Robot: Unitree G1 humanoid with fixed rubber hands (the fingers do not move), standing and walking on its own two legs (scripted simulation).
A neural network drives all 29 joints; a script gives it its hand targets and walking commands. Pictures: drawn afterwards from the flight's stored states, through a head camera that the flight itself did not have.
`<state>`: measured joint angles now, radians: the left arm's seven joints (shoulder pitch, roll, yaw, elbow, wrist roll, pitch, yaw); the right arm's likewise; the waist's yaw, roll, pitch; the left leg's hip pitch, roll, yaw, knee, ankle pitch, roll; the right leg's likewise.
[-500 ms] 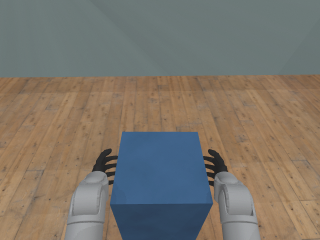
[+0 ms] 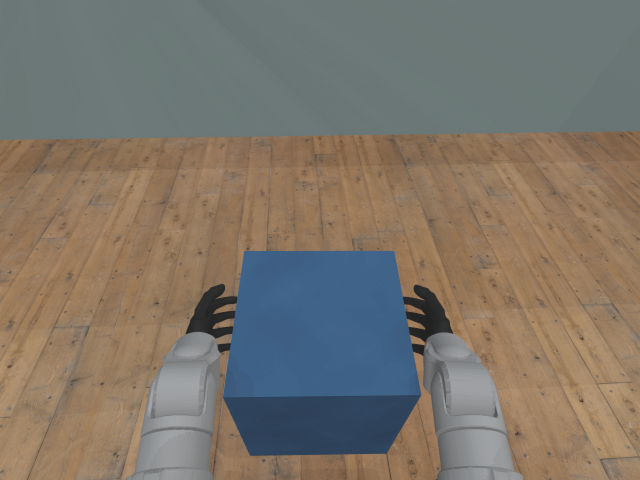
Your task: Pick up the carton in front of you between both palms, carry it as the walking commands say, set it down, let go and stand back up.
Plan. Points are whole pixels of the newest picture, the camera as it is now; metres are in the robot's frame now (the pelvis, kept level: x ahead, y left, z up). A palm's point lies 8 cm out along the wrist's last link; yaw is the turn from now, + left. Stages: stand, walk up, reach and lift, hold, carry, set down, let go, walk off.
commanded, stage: carry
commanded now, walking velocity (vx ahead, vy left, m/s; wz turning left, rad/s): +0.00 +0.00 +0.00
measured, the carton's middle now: (319, 357) +0.31 +0.00 -0.05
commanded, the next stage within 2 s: hold in 0.16 s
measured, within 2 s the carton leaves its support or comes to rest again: neither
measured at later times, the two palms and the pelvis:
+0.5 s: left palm (166, 377) +0.24 +0.18 +0.04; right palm (410, 343) +0.28 -0.11 +0.04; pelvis -0.02 -0.01 +0.01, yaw +8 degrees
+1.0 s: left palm (187, 367) +0.28 +0.18 -0.03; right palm (392, 332) +0.34 -0.11 -0.03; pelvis -0.04 -0.06 -0.02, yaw +12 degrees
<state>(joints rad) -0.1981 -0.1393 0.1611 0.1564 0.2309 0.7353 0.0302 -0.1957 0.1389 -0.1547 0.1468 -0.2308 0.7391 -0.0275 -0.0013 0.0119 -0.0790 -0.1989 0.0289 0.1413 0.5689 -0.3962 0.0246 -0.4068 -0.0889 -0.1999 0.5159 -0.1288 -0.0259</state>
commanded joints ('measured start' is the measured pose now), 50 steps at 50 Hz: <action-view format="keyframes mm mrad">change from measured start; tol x8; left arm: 1 -468 -891 -568 -94 -260 -43 -232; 8 -476 -894 -576 -98 -266 -44 -231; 12 -338 -863 -468 -38 -183 -114 -187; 29 -493 -896 -497 6 -220 -133 -244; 40 -890 -777 -120 418 -5 -292 -321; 45 -923 -617 102 568 128 -363 -301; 50 -924 -557 111 594 128 -458 -299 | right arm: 1 -464 890 566 -87 254 -42 224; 8 -466 892 568 -87 255 -44 223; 9 -354 899 562 -118 260 -47 221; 32 -540 918 525 -14 210 -97 221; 40 -817 1000 251 342 93 -180 204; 46 -842 802 -20 489 -48 -280 126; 50 -835 743 -42 484 -74 -383 85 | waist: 1 1 -7 -261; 8 0 -6 -266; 9 -14 153 -133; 14 35 21 -171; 44 30 -51 -53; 50 -3 -20 -181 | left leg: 1 -48 122 -105 -117 252 15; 8 -42 122 -104 -117 267 19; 9 -194 -39 -293 -237 514 12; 11 -88 -53 -299 -219 609 8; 15 56 -81 -272 -242 515 1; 36 -341 -73 -247 -235 -52 64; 41 -347 -106 -232 -49 -55 61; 50 -688 -138 -224 140 36 31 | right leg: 1 234 -89 117 -29 183 -8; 8 237 -87 114 -29 183 -6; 9 606 186 247 -6 330 -18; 12 577 161 292 -56 398 -3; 31 736 170 268 -79 86 14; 41 502 118 396 -65 -364 48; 50 285 157 375 149 -127 44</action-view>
